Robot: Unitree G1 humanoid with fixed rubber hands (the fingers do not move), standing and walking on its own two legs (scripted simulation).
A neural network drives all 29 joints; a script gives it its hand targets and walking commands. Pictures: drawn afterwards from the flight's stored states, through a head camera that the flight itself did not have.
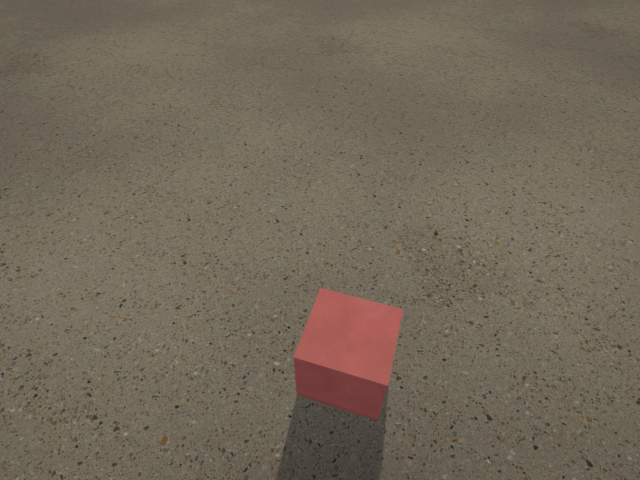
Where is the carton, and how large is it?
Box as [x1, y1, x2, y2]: [293, 288, 402, 420]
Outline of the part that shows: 320,288 293,357 297,394 376,420 388,383 402,309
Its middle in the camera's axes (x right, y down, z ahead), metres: +0.09 +0.35 +1.18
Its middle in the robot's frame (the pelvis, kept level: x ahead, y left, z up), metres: +0.61 -0.07 -0.62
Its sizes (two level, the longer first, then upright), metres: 0.256 0.242 0.250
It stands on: the floor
